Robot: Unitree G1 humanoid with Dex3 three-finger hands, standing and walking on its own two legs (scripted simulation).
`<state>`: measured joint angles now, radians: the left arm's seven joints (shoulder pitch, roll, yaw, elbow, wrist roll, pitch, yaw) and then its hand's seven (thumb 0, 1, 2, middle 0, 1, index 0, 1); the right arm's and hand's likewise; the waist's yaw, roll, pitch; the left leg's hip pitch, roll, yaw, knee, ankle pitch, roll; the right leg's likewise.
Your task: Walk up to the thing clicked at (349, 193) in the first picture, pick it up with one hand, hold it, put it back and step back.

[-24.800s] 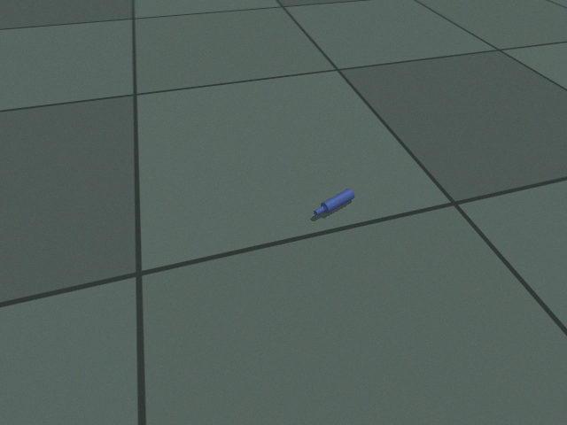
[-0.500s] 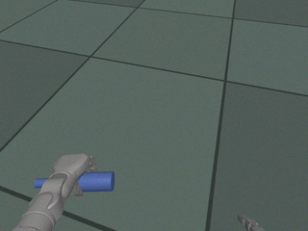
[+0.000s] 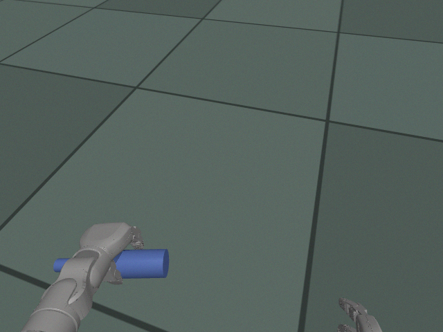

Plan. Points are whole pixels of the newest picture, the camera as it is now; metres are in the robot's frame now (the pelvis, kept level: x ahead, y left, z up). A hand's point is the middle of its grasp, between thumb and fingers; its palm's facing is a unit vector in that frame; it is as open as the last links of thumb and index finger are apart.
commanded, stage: hold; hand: left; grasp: from above
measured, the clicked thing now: (111, 264) +0.29 +0.24 -0.09
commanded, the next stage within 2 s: crouch in 0.62 s
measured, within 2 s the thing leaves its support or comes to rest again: neither
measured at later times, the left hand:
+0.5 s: hand (110, 261) +0.28 +0.22 -0.04, palm faces -0.49 -0.04 -0.87, open 8.5 cm
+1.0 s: hand (112, 266) +0.28 +0.23 -0.07, palm faces -0.49 -0.03 -0.87, open 8.6 cm
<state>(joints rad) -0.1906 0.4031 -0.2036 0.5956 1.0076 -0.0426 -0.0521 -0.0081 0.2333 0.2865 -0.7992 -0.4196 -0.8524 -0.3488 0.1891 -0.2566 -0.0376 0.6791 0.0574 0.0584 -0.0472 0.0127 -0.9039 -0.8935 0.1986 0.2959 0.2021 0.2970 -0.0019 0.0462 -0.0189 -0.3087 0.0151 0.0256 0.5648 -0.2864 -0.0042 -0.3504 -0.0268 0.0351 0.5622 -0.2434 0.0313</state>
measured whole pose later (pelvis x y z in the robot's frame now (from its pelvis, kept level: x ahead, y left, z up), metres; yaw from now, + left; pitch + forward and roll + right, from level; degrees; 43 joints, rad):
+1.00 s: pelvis +0.00 +0.00 +0.00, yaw +1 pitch +3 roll +0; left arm -0.23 0.40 -0.18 0.74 1.06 -0.12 0.04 -0.01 0.22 0.34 -0.76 -0.49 -0.81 -0.42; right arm 0.19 -0.25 -0.04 0.68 0.05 0.09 -0.05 0.01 -0.90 -0.89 0.20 0.30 0.20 0.30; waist -0.01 0.02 -0.01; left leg -0.35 0.01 0.02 0.57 -0.29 0.00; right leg -0.38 -0.03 0.03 0.57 -0.24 0.03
